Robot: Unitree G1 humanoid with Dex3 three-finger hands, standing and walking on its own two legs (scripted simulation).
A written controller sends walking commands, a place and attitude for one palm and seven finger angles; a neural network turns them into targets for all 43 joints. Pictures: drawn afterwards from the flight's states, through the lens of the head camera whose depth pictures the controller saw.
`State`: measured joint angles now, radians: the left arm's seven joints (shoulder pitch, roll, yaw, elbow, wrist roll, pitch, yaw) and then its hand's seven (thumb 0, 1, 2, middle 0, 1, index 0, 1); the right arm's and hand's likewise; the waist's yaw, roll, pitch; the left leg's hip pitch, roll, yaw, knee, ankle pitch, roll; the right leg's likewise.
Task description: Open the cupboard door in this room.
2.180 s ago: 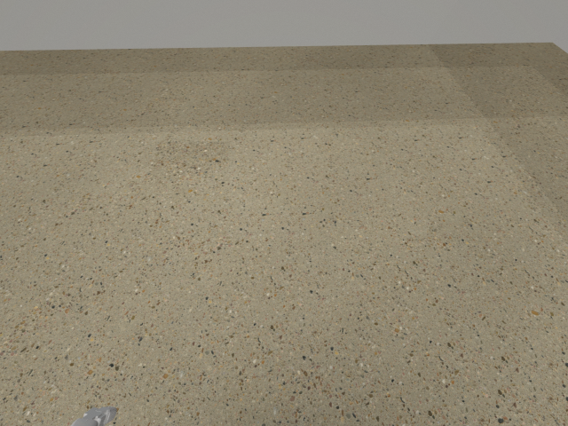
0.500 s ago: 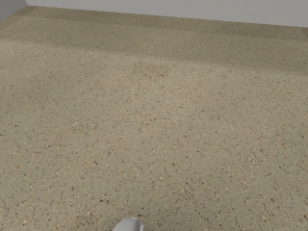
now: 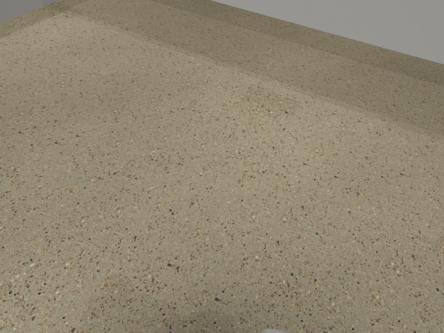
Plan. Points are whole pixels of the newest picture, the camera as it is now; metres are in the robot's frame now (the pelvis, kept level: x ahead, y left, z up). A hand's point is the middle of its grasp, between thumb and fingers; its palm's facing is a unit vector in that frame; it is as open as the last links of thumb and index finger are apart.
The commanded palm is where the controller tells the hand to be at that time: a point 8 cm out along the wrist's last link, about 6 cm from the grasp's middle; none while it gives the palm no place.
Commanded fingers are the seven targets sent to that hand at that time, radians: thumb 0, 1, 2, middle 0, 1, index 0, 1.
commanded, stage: turn or walk to find it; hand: left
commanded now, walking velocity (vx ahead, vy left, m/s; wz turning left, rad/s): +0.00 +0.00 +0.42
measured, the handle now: out of the picture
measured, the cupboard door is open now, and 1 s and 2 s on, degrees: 0 0 0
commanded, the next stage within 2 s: none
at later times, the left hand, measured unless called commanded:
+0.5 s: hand out of the picture -0.02 +0.17 -0.17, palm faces +0.26 -0.94 -0.23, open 7.4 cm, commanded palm none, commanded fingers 0.00 0.90 0.90 -0.20 -0.30 -0.20 -0.30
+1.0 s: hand out of the picture -0.06 +0.22 -0.16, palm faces +0.44 -0.86 -0.25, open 7.4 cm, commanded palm none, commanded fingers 0.00 0.90 0.90 -0.20 -0.30 -0.20 -0.30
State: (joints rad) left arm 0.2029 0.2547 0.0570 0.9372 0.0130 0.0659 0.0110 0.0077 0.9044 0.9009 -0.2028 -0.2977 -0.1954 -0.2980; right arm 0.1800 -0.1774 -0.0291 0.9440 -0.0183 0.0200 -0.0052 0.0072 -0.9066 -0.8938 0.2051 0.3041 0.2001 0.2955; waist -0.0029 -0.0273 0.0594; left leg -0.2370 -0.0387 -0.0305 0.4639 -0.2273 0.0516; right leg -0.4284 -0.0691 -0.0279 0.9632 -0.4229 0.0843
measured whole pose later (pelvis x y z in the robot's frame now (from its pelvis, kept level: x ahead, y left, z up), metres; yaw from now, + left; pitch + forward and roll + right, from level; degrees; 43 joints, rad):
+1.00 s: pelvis -0.06 -0.01 +0.00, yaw +26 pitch -1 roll +0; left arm 0.17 0.22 0.05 0.92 0.01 0.06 0.02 0.01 0.90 0.90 -0.20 -0.30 -0.20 -0.30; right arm 0.21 -0.19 -0.04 0.96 -0.03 0.03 0.00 0.01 -0.91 -0.89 0.21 0.30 0.20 0.30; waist -0.03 0.00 0.05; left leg -0.27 -0.05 -0.06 0.47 -0.19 0.04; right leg -0.34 -0.05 -0.02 0.78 -0.43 0.07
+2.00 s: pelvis -0.11 -0.04 -0.01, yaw +51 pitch +0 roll +0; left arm 0.16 0.19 0.03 0.89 0.01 0.02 0.02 0.01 0.90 0.90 -0.20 -0.30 -0.20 -0.30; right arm 0.22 -0.22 -0.07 0.97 -0.02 0.05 0.00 0.01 -0.91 -0.89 0.20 0.30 0.20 0.30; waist -0.03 0.04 0.05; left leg -0.37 -0.07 -0.09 0.67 -0.36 0.00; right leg -0.25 -0.03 -0.06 0.55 -0.29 0.00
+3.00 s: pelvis -0.13 -0.08 +0.00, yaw +78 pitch -1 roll +1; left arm 0.20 0.16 0.02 0.90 0.02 0.02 0.02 0.01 0.90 0.90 -0.21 -0.30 -0.20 -0.30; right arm 0.24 -0.25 -0.09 0.98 -0.02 0.08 0.02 0.01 -0.91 -0.89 0.20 0.30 0.20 0.29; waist -0.03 0.05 0.05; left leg -0.49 -0.01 -0.04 1.13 -0.37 -0.05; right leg -0.21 -0.06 -0.14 0.51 -0.27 -0.02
